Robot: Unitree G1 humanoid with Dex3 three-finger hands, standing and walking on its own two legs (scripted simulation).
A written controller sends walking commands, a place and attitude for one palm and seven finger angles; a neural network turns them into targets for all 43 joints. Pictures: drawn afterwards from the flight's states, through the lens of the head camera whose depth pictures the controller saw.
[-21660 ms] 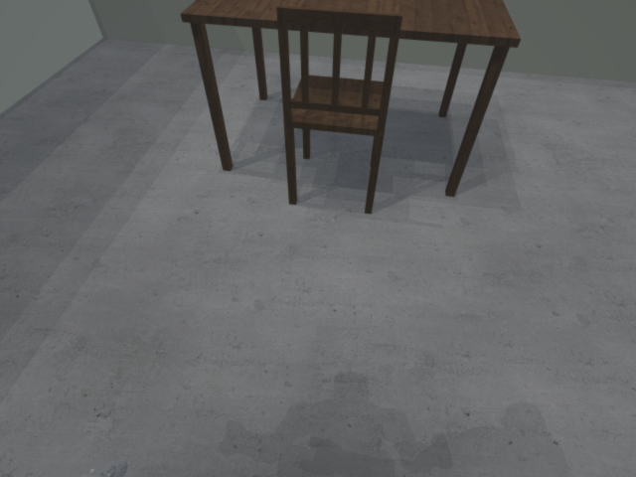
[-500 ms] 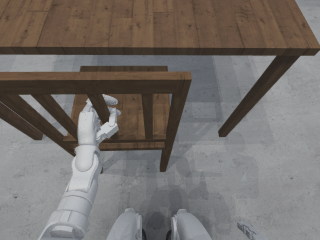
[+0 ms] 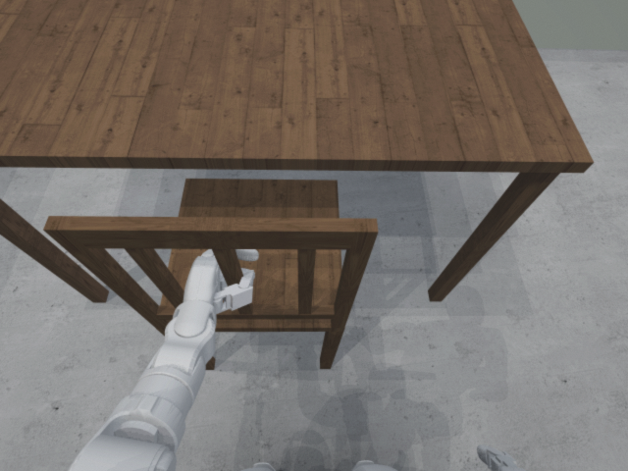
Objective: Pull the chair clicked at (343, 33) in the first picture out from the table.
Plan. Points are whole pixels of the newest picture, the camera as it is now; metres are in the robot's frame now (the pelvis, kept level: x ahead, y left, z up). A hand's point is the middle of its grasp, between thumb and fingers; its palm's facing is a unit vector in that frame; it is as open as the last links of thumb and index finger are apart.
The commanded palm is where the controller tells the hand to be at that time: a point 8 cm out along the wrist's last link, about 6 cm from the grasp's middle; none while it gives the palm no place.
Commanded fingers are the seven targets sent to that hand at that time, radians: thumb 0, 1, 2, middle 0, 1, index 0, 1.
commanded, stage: step backward, pulling the chair out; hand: left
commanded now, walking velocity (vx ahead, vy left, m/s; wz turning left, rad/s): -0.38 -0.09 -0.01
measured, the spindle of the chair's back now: (236, 282) +0.39 +0.12 -0.10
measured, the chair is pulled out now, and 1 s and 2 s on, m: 0.03 0.14 0.21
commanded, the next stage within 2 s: none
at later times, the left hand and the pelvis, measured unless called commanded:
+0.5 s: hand (247, 314) +0.32 +0.09 -0.06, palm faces -0.08 -0.99 -0.11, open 5.3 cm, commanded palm +0.30 +0.14 -0.06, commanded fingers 0.00 0.90 0.90 -0.50 -1.45 -0.50 -1.45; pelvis -0.03 +0.00 +0.01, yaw -3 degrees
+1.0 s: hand (247, 369) +0.25 +0.09 -0.06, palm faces -0.10 -0.99 -0.11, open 5.4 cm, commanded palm +0.24 +0.14 -0.06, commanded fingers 0.00 0.90 0.90 -0.50 -1.45 -0.50 -1.45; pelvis -0.09 +0.01 +0.01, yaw -2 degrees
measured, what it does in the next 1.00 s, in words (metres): shifts its weight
